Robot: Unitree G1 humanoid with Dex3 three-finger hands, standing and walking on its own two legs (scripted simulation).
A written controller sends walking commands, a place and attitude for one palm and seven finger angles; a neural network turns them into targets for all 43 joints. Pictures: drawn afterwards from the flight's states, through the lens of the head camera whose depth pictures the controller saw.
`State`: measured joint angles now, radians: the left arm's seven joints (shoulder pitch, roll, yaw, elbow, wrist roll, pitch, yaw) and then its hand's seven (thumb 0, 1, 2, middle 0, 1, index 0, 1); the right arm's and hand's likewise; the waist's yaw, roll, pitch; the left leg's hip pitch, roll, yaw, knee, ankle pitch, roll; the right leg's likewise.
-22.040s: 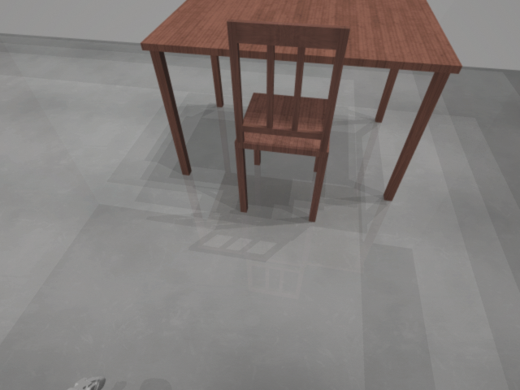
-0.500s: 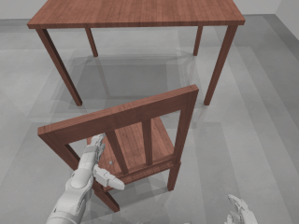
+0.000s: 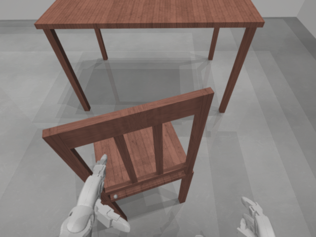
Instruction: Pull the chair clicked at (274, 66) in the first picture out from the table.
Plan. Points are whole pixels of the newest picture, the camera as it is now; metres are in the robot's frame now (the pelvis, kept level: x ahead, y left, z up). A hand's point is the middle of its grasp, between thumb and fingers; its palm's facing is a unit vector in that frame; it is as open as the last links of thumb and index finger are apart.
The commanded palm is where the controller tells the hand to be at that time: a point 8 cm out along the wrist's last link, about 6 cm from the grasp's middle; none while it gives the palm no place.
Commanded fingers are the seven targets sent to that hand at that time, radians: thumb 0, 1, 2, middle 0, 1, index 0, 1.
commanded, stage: draw the fingers out of the gap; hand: left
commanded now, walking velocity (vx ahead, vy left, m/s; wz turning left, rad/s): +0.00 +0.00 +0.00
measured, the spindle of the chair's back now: (127, 162) +0.33 +0.10 -0.05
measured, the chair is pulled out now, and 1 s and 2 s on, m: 0.56 0.56 0.56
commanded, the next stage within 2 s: draw the hand back to the body in 0.36 s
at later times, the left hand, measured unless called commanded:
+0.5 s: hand (109, 230) +0.15 +0.12 -0.01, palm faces -0.08 -0.98 -0.17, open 17.5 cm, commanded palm +0.14 +0.18 +0.01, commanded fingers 0.00 -0.55 0.20 0.00 0.00 0.00 0.00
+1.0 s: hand (71, 211) +0.17 +0.17 +0.09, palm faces +0.06 -0.99 -0.09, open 17.4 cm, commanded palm +0.13 +0.23 +0.10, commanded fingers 0.00 -0.30 0.32 -0.04 -0.05 -0.04 -0.05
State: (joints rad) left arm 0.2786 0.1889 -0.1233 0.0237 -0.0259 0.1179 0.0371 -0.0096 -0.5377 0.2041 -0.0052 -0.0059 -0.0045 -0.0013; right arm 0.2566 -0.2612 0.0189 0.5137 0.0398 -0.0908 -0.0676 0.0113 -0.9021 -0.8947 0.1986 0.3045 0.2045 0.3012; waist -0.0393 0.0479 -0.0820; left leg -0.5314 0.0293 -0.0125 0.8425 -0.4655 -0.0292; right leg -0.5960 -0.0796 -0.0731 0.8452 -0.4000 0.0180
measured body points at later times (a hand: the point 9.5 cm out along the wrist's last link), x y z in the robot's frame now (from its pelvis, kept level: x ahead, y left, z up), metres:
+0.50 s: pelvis +0.00 +0.00 -0.01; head +0.02 -0.02 +0.44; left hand +0.15 +0.17 +0.00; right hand +0.18 -0.24 -0.08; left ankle -0.03 +0.14 -0.70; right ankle +0.01 -0.13 -0.70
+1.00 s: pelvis -0.01 +0.00 -0.01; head +0.02 -0.02 +0.44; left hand +0.16 +0.22 +0.10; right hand +0.17 -0.23 -0.09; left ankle -0.03 +0.14 -0.70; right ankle +0.01 -0.13 -0.70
